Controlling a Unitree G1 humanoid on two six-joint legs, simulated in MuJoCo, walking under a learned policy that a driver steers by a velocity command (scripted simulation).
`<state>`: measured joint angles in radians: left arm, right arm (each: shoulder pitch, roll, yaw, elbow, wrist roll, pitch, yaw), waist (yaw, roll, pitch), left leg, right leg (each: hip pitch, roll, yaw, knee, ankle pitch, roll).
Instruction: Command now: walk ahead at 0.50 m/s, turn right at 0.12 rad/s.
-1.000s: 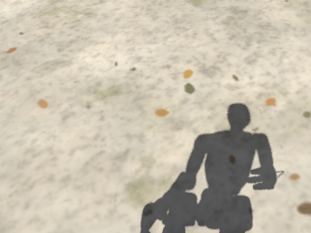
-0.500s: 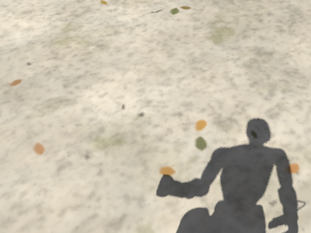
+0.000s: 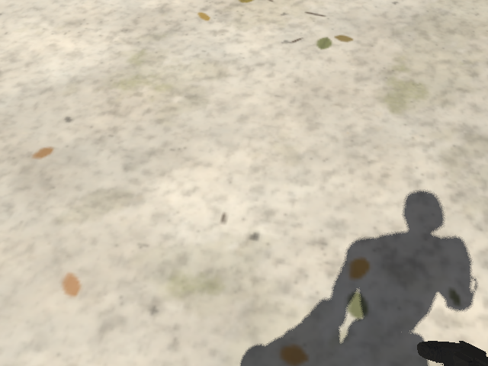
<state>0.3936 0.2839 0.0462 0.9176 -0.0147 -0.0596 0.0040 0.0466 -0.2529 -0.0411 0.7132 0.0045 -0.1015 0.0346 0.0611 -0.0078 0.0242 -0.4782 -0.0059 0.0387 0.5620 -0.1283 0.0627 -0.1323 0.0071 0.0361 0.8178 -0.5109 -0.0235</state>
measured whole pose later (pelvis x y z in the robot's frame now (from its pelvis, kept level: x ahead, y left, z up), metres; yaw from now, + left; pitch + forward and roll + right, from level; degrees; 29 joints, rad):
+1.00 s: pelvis +0.51 -0.10 +0.00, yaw -18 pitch +2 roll -2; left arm 0.22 0.27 0.06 0.77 0.01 -0.03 0.03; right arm 0.15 -0.27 -0.05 0.76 -0.01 -0.09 0.04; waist 0.02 0.03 0.02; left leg -0.49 0.00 0.00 0.53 -0.03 0.05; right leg -0.12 0.08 -0.03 0.56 -0.43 -0.05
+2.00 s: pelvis +0.55 -0.12 +0.02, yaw +15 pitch +2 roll -1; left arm 0.17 0.33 0.09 0.74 0.00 0.03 0.03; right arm 0.16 -0.26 -0.05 0.63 -0.01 0.02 0.00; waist 0.01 -0.05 0.04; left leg -0.27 -0.02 -0.02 0.47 -0.24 0.04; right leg -0.51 -0.05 0.00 1.08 -0.43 0.08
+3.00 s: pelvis +0.64 -0.20 +0.02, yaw -3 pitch +2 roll +2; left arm 0.41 0.24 0.04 0.73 0.00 -0.06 0.01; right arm 0.13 -0.30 -0.08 0.77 0.01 -0.06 0.02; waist 0.04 0.04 -0.01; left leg -0.68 0.08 -0.02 0.78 0.03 -0.03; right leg 0.00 0.04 0.00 0.22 -0.26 -0.07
